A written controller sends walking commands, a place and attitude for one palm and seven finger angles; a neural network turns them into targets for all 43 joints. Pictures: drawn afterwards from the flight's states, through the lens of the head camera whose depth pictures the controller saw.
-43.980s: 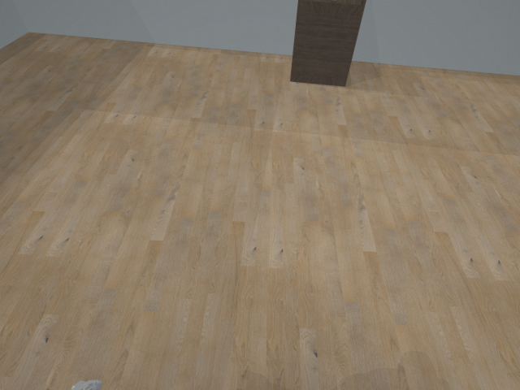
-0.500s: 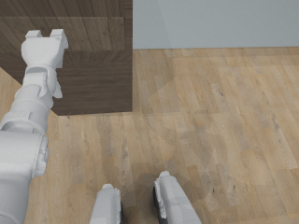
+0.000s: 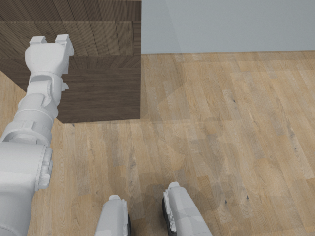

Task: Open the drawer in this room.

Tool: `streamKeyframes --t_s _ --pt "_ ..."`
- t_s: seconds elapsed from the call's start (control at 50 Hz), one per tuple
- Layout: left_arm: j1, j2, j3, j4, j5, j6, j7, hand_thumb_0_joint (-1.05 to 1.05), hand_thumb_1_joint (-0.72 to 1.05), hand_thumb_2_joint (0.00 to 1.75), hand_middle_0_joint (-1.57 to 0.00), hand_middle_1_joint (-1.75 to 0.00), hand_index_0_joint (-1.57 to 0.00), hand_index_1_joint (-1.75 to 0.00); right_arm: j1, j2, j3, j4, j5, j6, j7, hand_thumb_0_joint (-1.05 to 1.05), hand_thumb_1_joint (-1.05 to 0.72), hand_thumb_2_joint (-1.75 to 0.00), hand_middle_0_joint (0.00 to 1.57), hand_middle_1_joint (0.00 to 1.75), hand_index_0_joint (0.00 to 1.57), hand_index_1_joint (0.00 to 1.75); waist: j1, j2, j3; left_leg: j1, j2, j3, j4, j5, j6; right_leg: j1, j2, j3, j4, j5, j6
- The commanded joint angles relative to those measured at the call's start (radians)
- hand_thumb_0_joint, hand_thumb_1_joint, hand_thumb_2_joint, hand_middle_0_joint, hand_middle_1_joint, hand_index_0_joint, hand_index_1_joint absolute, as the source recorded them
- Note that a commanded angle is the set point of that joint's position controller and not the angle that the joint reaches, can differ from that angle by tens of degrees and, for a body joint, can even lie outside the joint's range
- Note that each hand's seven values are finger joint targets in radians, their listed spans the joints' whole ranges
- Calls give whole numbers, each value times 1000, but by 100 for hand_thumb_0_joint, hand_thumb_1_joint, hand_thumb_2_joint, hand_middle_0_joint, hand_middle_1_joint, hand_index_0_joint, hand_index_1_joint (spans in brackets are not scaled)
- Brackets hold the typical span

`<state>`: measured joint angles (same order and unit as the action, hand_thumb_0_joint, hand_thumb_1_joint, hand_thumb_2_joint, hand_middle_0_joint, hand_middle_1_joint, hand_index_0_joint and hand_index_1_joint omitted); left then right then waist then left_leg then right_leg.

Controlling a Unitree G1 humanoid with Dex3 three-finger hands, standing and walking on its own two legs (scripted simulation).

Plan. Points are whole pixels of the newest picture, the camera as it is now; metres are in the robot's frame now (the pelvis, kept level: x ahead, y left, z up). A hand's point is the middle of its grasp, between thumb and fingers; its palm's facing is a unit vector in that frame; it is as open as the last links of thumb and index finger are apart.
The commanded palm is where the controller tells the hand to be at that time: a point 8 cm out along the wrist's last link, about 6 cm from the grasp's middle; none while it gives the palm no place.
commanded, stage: close the thumb around the handle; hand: left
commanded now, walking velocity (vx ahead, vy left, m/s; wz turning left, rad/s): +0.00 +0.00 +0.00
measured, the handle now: (57, 54) +0.59 +0.20 -0.01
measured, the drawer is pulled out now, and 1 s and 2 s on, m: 0.00 0.04 0.17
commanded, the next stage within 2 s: pull the drawer open in 0.36 s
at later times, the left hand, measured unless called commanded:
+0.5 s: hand (58, 72) +0.54 +0.20 -0.02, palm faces -0.06 -0.01 -1.00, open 8.3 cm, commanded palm +0.53 +0.18 +0.03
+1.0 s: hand (56, 88) +0.50 +0.20 -0.02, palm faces -0.06 -0.04 -1.00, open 8.3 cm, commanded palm +0.46 +0.19 +0.03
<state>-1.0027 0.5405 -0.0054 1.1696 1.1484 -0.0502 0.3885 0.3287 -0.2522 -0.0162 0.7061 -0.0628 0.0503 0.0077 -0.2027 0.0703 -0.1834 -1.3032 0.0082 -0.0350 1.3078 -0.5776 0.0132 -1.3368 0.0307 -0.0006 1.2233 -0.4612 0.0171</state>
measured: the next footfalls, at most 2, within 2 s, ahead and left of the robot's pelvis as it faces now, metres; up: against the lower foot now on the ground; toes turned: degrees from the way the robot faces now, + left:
none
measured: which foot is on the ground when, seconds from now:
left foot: down 0.00-1.00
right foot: down 0.00-1.00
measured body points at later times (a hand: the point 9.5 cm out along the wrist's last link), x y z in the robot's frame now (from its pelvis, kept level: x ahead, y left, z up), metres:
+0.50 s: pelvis +0.00 +0.00 +0.00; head +0.18 +0.01 +0.41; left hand +0.54 +0.20 +0.03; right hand +0.00 -0.27 -0.12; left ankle +0.00 +0.11 -0.61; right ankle +0.05 -0.13 -0.61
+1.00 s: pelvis +0.03 +0.00 +0.02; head +0.18 +0.00 +0.45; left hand +0.49 +0.20 +0.03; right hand +0.05 -0.27 -0.11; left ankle +0.00 +0.11 -0.61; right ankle +0.05 -0.13 -0.61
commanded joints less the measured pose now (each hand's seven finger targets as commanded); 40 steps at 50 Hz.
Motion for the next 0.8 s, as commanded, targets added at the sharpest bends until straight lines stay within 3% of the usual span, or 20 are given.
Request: streamKeyframes --t_s 0.0,0.04,0.06,0.14,0.2,0.24,0.3,0.32,0.4,0.44,0.5,0.62,0.66,0.7,0.72,0.78 --pt "-390 232 51 -180 1 -8 47 0 51 73 -37 -131 -37 -131 201 -186 -69 -18 -3 0 -12 0 -90 -90 20 30 20 30 -12 82 -569 386 -8 -11 -135 462 27 348 14 -39 -108 318 -56" --pt "-410 187 14 -166 3 -3 53 0 62 78 -38 -132 -38 -132 202 -182 -70 -12 -2 -3 -11 0 -90 -90 20 30 20 30 -32 94 -527 377 -6 -9 -135 438 27 315 14 -44 -117 292 -54" --pt "-406 216 34 -159 6 0 56 0 68 80 -38 -133 -38 -133 205 -188 -71 -12 -3 -2 -12 0 -90 -90 20 30 20 30 -27 92 -531 381 -6 -11 -135 437 26 312 14 -44 -114 287 -55" --pt "-429 222 36 -178 7 3 60 0 90 90 -40 -135 -40 -135 206 -187 -72 -11 -4 -2 -12 0 -90 -90 20 30 20 30 -27 107 -570 406 -5 -15 -130 473 23 317 15 -43 -107 312 -55" --pt "-410 239 56 -188 2 3 61 0 90 90 -40 -135 -40 -135 202 -187 -71 -14 -6 2 -12 0 -90 -90 20 30 20 30 -17 88 -603 406 -8 -8 -126 498 25 361 14 -36 -103 351 -54" --pt "-409 202 24 -171 4 10 61 0 90 90 -40 -135 -40 -135 199 -183 -71 -13 -2 2 -10 0 -90 -90 20 30 20 30 -25 112 -562 400 -7 -8 -132 475 22 332 14 -42 -110 325 -55" --pt "-427 226 34 -140 3 17 63 0 90 90 -40 -135 -40 -135 195 -187 -67 -11 -1 1 -14 0 -90 -90 20 30 20 30 -37 67 -531 361 -10 -6 -135 419 29 334 14 -39 -119 290 -52" --pt "-448 222 24 -150 6 15 63 0 90 90 -40 -135 -40 -135 200 -187 -66 -13 -2 -1 -16 0 -90 -90 20 30 20 30 -44 85 -542 358 -10 -4 -132 421 31 333 13 -37 -117 297 -51" --pt "-454 226 31 -164 7 16 61 0 90 90 -40 -135 -40 -135 200 -186 -68 -13 -2 -2 -14 0 -90 -90 20 30 20 30 -33 98 -578 386 -11 -9 -129 446 27 333 13 -41 -109 305 -55" --pt "-470 204 11 -162 11 19 64 0 90 90 -40 -135 -40 -135 204 -185 -69 -11 -2 -3 -14 0 -90 -90 20 30 20 30 -42 113 -562 394 -9 -14 -132 446 24 314 13 -44 -113 295 -53" --pt "-399 161 9 -186 4 14 60 0 90 90 -40 -135 -40 -135 198 -179 -77 -17 -2 -3 -7 0 -90 -90 20 30 20 30 -17 124 -611 464 -4 -19 -137 507 16 319 16 -49 -110 318 -57" --pt "-243 159 35 -233 -17 -2 49 0 90 90 -40 -135 -40 -135 186 -177 -76 -30 -1 4 -5 0 -90 -90 20 30 20 30 31 100 -610 480 -1 -9 -160 540 16 393 17 -47 -121 366 -56" --pt "-172 151 42 -243 -27 -6 51 0 90 90 -40 -135 -40 -135 178 -174 -77 -33 0 6 -3 0 -90 -90 20 30 20 30 48 75 -590 465 -3 3 -171 533 19 434 16 -42 -133 385 -56" --pt "-144 135 41 -248 -28 -12 56 0 90 90 -40 -135 -40 -135 172 -172 -81 -28 1 9 -5 0 -90 -90 20 30 20 30 48 45 -577 467 -2 2 -179 539 19 443 15 -39 -136 398 -55" --pt "-132 122 32 -274 -29 -20 61 0 90 90 -40 -135 -40 -135 169 -170 -81 -31 0 7 -5 0 -90 -90 20 30 20 30 54 61 -576 471 -3 8 -182 550 20 453 14 -38 -140 410 -54" --pt "-61 113 39 -282 -23 -26 81 0 90 90 -40 -135 -40 -135 153 -167 -85 -30 1 11 -4 0 -90 -90 20 30 20 30 73 34 -540 460 -6 18 -198 534 20 481 15 -33 -152 417 -57"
